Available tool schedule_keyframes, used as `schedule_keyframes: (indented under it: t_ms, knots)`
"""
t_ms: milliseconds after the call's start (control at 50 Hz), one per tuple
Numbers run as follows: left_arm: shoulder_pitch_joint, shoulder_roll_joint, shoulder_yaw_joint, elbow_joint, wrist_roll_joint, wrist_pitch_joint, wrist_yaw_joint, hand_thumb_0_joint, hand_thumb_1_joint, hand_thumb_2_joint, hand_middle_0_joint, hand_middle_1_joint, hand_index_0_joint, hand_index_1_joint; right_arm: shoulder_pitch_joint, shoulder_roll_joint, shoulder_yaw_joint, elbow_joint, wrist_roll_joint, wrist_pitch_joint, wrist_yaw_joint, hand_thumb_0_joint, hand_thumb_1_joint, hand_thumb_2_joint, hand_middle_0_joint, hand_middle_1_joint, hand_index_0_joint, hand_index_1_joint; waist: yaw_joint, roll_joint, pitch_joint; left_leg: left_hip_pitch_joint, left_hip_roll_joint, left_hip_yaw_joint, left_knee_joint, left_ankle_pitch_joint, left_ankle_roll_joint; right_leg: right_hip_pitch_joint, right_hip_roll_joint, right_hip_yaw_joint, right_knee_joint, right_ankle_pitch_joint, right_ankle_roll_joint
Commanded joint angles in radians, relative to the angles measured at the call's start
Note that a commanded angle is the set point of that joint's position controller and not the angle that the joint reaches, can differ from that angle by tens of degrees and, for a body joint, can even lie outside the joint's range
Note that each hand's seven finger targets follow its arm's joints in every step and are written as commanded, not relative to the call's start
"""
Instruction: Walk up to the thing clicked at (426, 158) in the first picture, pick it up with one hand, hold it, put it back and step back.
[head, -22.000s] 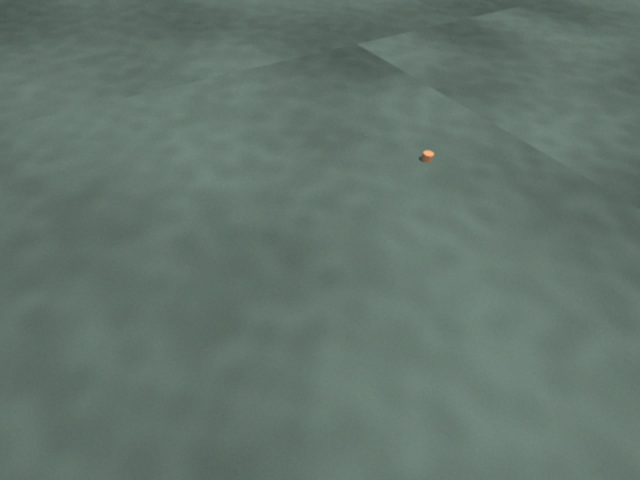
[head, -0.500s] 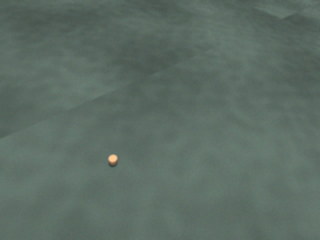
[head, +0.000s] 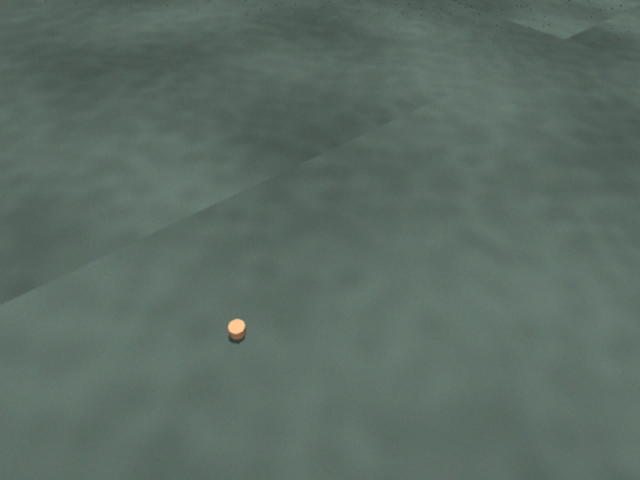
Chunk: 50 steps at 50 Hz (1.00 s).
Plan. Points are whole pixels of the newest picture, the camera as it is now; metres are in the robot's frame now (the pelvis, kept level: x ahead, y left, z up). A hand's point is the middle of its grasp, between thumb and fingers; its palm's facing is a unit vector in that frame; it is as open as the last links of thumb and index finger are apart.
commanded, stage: walk up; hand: left
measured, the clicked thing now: (237, 329) +0.76 +0.23 -0.75
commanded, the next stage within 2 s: stand in 0.76 s
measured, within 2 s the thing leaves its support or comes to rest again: neither
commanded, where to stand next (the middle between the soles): +0.36 +0.01 m, yaw -3 degrees
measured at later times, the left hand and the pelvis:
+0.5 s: hand (143, 479) +0.18 +0.23 -0.14, palm faces -0.01 -0.95 -0.32, open 7.4 cm; pelvis +0.04 -0.01 +0.01, yaw +0 degrees
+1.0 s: hand out of the picture +0.11 +0.26 -0.14, palm faces -0.01 -0.94 -0.33, open 7.4 cm; pelvis +0.03 +0.01 +0.02, yaw +0 degrees
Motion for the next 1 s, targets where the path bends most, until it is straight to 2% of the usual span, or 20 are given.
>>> schedule_keyframes:
  t_ms: [0, 20, 60, 80, 100, 120, 140, 160, 180, 200, 240, 280, 300, 320, 340, 400, 540, 700, 800, 980]
  knots:
    - [-0.013, 0.168, 0.047, -0.074, -0.006, -0.043, 0.008, 0.000, 0.900, 0.900, -0.200, -0.300, -0.200, -0.300, -0.044, -0.281, -0.065, -0.083, -0.001, -0.040, -0.026, 0.000, -0.900, -0.900, 0.200, 0.300, 0.200, 0.300, -0.001, 0.190, 0.000, 0.081, 0.235, -0.302, -0.264, -0.109, 0.152, -0.139, -0.035, -0.003, -0.049, 0.031, -0.008]
    - [-0.018, 0.157, 0.047, -0.072, -0.007, -0.045, 0.008, 0.000, 0.900, 0.900, -0.200, -0.300, -0.200, -0.300, -0.044, -0.284, -0.066, -0.079, 0.000, -0.038, -0.026, 0.000, -0.900, -0.900, 0.200, 0.300, 0.200, 0.300, -0.007, 0.205, -0.017, 0.075, 0.236, -0.283, -0.237, -0.024, 0.155, -0.086, -0.030, -0.020, -0.110, 0.046, 0.000]
    - [-0.018, 0.139, 0.043, -0.065, -0.005, -0.051, 0.013, 0.000, 0.900, 0.900, -0.200, -0.300, -0.200, -0.300, -0.067, -0.264, -0.052, -0.087, 0.009, -0.030, -0.029, 0.000, -0.900, -0.900, 0.200, 0.300, 0.200, 0.300, 0.007, 0.196, -0.054, 0.054, 0.204, -0.199, -0.154, 0.155, 0.130, 0.032, -0.007, -0.051, -0.265, 0.141, 0.003]
    - [0.006, 0.129, 0.042, -0.045, -0.004, -0.054, 0.019, 0.000, 0.900, 0.900, -0.200, -0.300, -0.200, -0.300, -0.093, -0.248, -0.041, -0.091, 0.021, -0.023, -0.030, 0.000, -0.900, -0.900, 0.200, 0.300, 0.200, 0.300, 0.034, 0.183, -0.067, 0.010, 0.187, -0.155, -0.098, 0.210, 0.105, 0.123, 0.007, -0.073, -0.366, 0.261, 0.001]
    - [0.023, 0.138, 0.048, -0.032, 0.000, -0.059, 0.027, 0.000, 0.900, 0.900, -0.200, -0.300, -0.200, -0.300, -0.104, -0.217, -0.028, -0.089, 0.035, -0.017, -0.032, 0.000, -0.900, -0.900, 0.200, 0.300, 0.200, 0.300, 0.052, 0.143, -0.088, -0.011, 0.162, -0.120, -0.021, 0.274, 0.070, 0.203, 0.004, -0.051, -0.442, 0.362, -0.001]
    - [0.017, 0.182, 0.061, -0.030, 0.006, -0.062, 0.034, 0.000, 0.900, 0.900, -0.200, -0.300, -0.200, -0.300, -0.099, -0.179, -0.013, -0.091, 0.046, -0.015, -0.036, 0.000, -0.900, -0.900, 0.200, 0.300, 0.200, 0.300, 0.051, 0.051, -0.116, -0.075, 0.114, -0.087, 0.050, 0.243, 0.027, 0.275, -0.053, 0.050, -0.430, 0.470, -0.022]
    - [-0.001, 0.225, 0.066, -0.041, 0.010, -0.066, 0.040, 0.000, 0.900, 0.900, -0.200, -0.300, -0.200, -0.300, -0.093, -0.145, 0.000, -0.096, 0.054, -0.013, -0.037, 0.000, -0.900, -0.900, 0.200, 0.300, 0.200, 0.300, 0.037, -0.069, -0.123, -0.140, 0.039, -0.054, 0.130, 0.085, -0.018, 0.271, -0.190, 0.257, -0.486, 0.469, -0.071]
    - [-0.092, 0.269, 0.064, -0.060, 0.006, -0.062, 0.034, 0.000, 0.900, 0.900, -0.200, -0.300, -0.200, -0.300, -0.055, -0.161, -0.007, -0.069, 0.051, -0.001, -0.044, 0.000, -0.900, -0.900, 0.200, 0.300, 0.200, 0.300, 0.011, -0.108, -0.091, -0.069, 0.006, -0.045, 0.170, -0.219, -0.025, 0.109, -0.306, 0.339, -0.517, 0.321, -0.166]
    - [-0.181, 0.268, 0.058, -0.087, 0.010, -0.057, 0.029, 0.000, 0.900, 0.900, -0.200, -0.300, -0.200, -0.300, -0.011, -0.189, -0.019, -0.032, 0.041, 0.003, -0.046, 0.000, -0.900, -0.900, 0.200, 0.300, 0.200, 0.300, -0.022, -0.114, -0.044, 0.019, 0.024, -0.052, 0.186, -0.257, -0.026, -0.014, -0.320, 0.341, -0.502, 0.252, -0.203]
    - [-0.215, 0.232, 0.051, -0.094, 0.006, -0.052, 0.027, 0.000, 0.900, 0.900, -0.200, -0.300, -0.200, -0.300, 0.008, -0.193, -0.018, -0.010, 0.036, 0.000, -0.046, 0.000, -0.900, -0.900, 0.200, 0.300, 0.200, 0.300, -0.043, -0.100, -0.024, 0.040, 0.034, -0.058, 0.098, -0.225, -0.019, -0.036, -0.277, 0.271, -0.482, 0.242, -0.171]
    - [-0.218, 0.179, 0.036, -0.084, -0.005, -0.050, 0.028, 0.000, 0.900, 0.900, -0.200, -0.300, -0.200, -0.300, -0.008, -0.201, -0.012, 0.013, 0.035, -0.013, -0.041, 0.000, -0.900, -0.900, 0.200, 0.300, 0.200, 0.300, -0.040, -0.083, -0.041, 0.055, 0.061, -0.084, -0.068, 0.039, -0.003, 0.023, -0.174, 0.132, -0.435, 0.350, -0.069]
    - [-0.189, 0.159, 0.035, -0.060, -0.014, -0.050, 0.024, 0.000, 0.900, 0.900, -0.200, -0.300, -0.200, -0.300, -0.026, -0.211, -0.010, 0.022, 0.032, -0.025, -0.044, 0.000, -0.900, -0.900, 0.200, 0.300, 0.200, 0.300, -0.011, -0.065, -0.108, 0.093, 0.106, -0.122, -0.120, 0.252, 0.012, 0.109, -0.112, 0.068, -0.360, 0.534, -0.028]
    - [-0.175, 0.158, 0.034, -0.056, -0.018, -0.047, 0.021, 0.000, 0.900, 0.900, -0.200, -0.300, -0.200, -0.300, -0.025, -0.214, -0.005, 0.025, 0.027, -0.028, -0.048, 0.000, -0.900, -0.900, 0.200, 0.300, 0.200, 0.300, 0.000, -0.059, -0.132, 0.098, 0.125, -0.137, -0.127, 0.285, 0.020, 0.125, -0.106, 0.068, -0.354, 0.525, -0.019]
    - [-0.157, 0.160, 0.037, -0.043, -0.023, -0.045, 0.022, 0.000, 0.900, 0.900, -0.200, -0.300, -0.200, -0.300, -0.075, -0.220, 0.001, 0.021, 0.033, -0.029, -0.046, 0.000, -0.900, -0.900, 0.200, 0.300, 0.200, 0.300, 0.025, -0.040, -0.124, 0.072, 0.117, -0.133, -0.096, 0.250, 0.022, 0.142, -0.095, 0.061, -0.396, 0.449, -0.016]
    - [-0.178, 0.166, 0.038, -0.027, -0.020, -0.047, 0.024, 0.000, 0.900, 0.900, -0.200, -0.300, -0.200, -0.300, -0.100, -0.215, 0.002, 0.026, 0.032, -0.027, -0.043, 0.000, -0.900, -0.900, 0.200, 0.300, 0.200, 0.300, 0.017, -0.033, -0.105, 0.041, 0.105, -0.117, -0.093, 0.238, 0.011, 0.176, -0.103, 0.058, -0.416, 0.453, -0.015]
    - [-0.206, 0.170, 0.040, -0.010, -0.019, -0.047, 0.028, 0.000, 0.900, 0.900, -0.200, -0.300, -0.200, -0.300, -0.097, -0.211, 0.006, 0.051, 0.029, -0.025, -0.047, 0.000, -0.900, -0.900, 0.200, 0.300, 0.200, 0.300, 0.004, -0.001, -0.124, 0.061, 0.101, -0.088, -0.112, 0.292, 0.001, 0.219, -0.116, 0.057, -0.397, 0.587, -0.026]
    - [-0.238, 0.149, 0.034, 0.015, -0.020, -0.044, 0.028, 0.000, 0.900, 0.900, -0.200, -0.300, -0.200, -0.300, -0.143, -0.204, 0.009, 0.074, 0.028, -0.023, -0.049, 0.000, -0.900, -0.900, 0.200, 0.300, 0.200, 0.300, 0.007, 0.044, -0.148, 0.080, 0.116, -0.087, -0.147, 0.339, 0.005, 0.273, -0.109, 0.028, -0.425, 0.604, -0.015]
    - [-0.252, 0.142, 0.027, 0.050, -0.013, -0.035, 0.020, 0.000, 0.900, 0.900, -0.200, -0.300, -0.200, -0.300, -0.199, -0.203, 0.008, 0.082, 0.022, -0.021, -0.046, 0.000, -0.900, -0.900, 0.200, 0.300, 0.200, 0.300, 0.011, 0.067, -0.094, 0.076, 0.126, -0.119, -0.222, 0.204, 0.007, 0.234, -0.094, 0.018, -0.470, 0.458, -0.005]
    - [-0.247, 0.136, 0.005, 0.073, -0.011, -0.040, 0.018, 0.000, 0.900, 0.900, -0.200, -0.300, -0.200, -0.300, -0.207, -0.213, 0.013, 0.086, 0.033, -0.029, -0.043, 0.000, -0.900, -0.900, 0.200, 0.300, 0.200, 0.300, -0.001, 0.063, -0.137, 0.167, 0.138, -0.123, -0.237, 0.345, -0.006, 0.249, -0.108, 0.025, -0.496, 0.562, 0.008]
    - [-0.217, 0.152, -0.005, 0.104, -0.009, -0.039, 0.021, 0.000, 0.900, 0.900, -0.200, -0.300, -0.200, -0.300, -0.204, -0.214, 0.014, 0.098, 0.033, -0.021, -0.040, 0.000, -0.900, -0.900, 0.200, 0.300, 0.200, 0.300, -0.004, 0.029, -0.109, 0.174, 0.131, -0.117, -0.275, 0.278, -0.003, 0.236, -0.110, 0.019, -0.524, 0.501, 0.013]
